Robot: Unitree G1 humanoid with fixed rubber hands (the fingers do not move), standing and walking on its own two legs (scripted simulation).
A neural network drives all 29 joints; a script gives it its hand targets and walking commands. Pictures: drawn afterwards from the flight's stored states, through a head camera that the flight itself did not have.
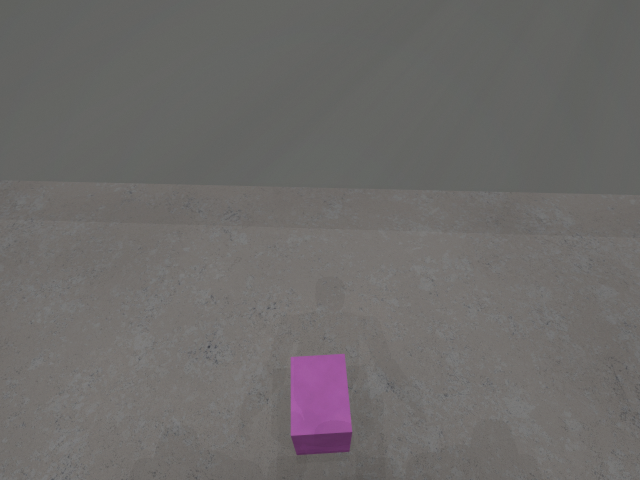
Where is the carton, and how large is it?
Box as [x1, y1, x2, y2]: [291, 354, 351, 454]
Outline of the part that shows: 344,354 291,357 291,437 297,454 337,452 349,450 351,424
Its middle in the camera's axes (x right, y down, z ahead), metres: +0.00 +0.47 +1.09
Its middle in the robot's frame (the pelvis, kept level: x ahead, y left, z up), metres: +0.43 +0.05 -0.66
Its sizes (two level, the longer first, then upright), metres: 0.202 0.151 0.211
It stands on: the floor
